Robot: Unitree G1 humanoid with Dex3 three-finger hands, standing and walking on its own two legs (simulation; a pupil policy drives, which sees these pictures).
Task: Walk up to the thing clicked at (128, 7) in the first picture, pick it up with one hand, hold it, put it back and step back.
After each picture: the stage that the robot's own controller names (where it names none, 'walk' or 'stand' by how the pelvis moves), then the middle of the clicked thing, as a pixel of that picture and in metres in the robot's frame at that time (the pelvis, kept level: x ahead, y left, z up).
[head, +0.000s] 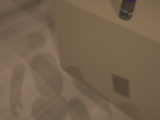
stand; (127, 6) +0.75 -0.22 +0.06
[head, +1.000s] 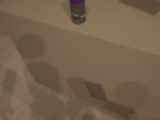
walk; (77, 9) +0.66 +0.05 +0.09
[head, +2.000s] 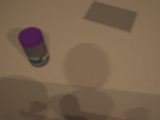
rise first; (35, 48) +0.40 +0.16 +0.10
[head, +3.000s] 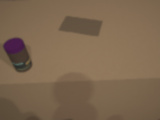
stand; (19, 55) +0.43 +0.24 +0.08
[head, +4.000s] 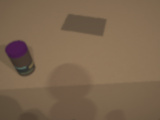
stand; (21, 59) +0.40 +0.22 +0.07
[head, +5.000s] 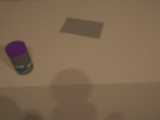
stand; (20, 58) +0.42 +0.23 +0.06
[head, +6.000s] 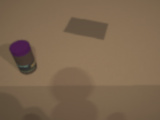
stand; (24, 58) +0.42 +0.22 +0.06
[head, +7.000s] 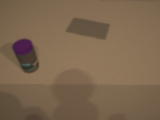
stand; (26, 56) +0.43 +0.22 +0.06
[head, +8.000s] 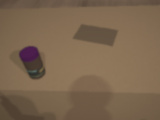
rise first; (33, 63) +0.41 +0.21 +0.07
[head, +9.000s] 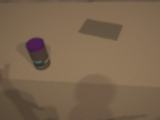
go down; (38, 54) +0.44 +0.21 +0.07
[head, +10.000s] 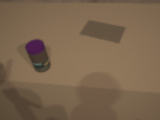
go down; (38, 56) +0.43 +0.21 +0.07
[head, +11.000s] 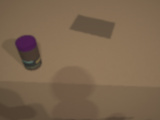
go down; (29, 53) +0.43 +0.19 +0.07
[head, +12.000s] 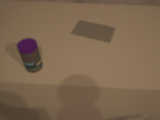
go down; (30, 56) +0.44 +0.20 +0.07
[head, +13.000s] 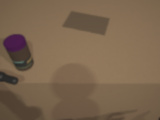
close in; (19, 53) +0.42 +0.22 +0.09
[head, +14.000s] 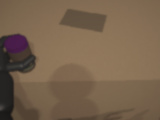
lift; (21, 54) +0.41 +0.20 +0.10
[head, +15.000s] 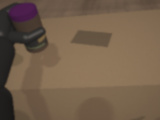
lift; (30, 29) +0.35 +0.14 +0.29
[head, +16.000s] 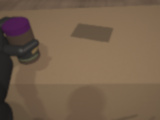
hold; (23, 41) +0.35 +0.18 +0.23
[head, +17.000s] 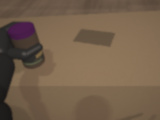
hold; (28, 46) +0.34 +0.16 +0.24
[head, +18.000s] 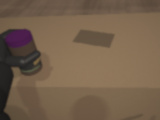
crouch; (25, 53) +0.33 +0.17 +0.22
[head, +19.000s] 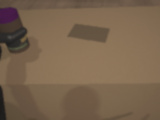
crouch; (12, 31) +0.40 +0.21 +0.24
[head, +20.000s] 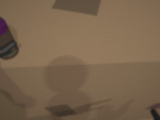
lower; (2, 40) +0.45 +0.22 +0.12
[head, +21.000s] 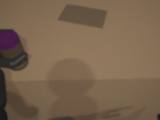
lower; (13, 51) +0.41 +0.21 +0.11
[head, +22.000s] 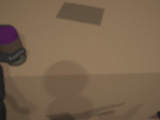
lower; (11, 47) +0.43 +0.22 +0.11
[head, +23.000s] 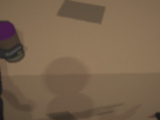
lower; (9, 43) +0.44 +0.22 +0.11
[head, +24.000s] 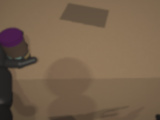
open; (16, 48) +0.42 +0.21 +0.11
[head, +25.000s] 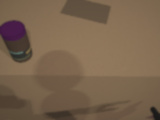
sink last; (17, 42) +0.43 +0.19 +0.11
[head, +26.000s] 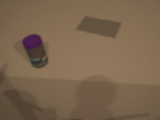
sink last; (36, 51) +0.44 +0.21 +0.09
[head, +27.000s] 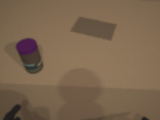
stand; (30, 56) +0.41 +0.20 +0.08
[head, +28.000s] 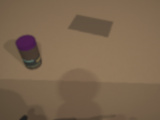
stand; (29, 53) +0.43 +0.21 +0.07
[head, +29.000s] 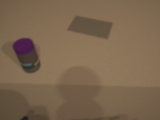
stand; (27, 56) +0.42 +0.21 +0.07
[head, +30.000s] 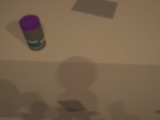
walk; (33, 33) +0.49 +0.19 +0.08
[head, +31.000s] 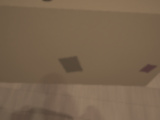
walk; out of the picture +0.75 +0.15 +0.08
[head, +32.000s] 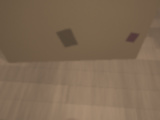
stand; out of the picture +1.09 +0.28 +0.09
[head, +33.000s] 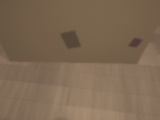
stand; out of the picture +1.09 +0.21 +0.08
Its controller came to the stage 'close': yes
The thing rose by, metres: 0.20
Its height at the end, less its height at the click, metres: +0.00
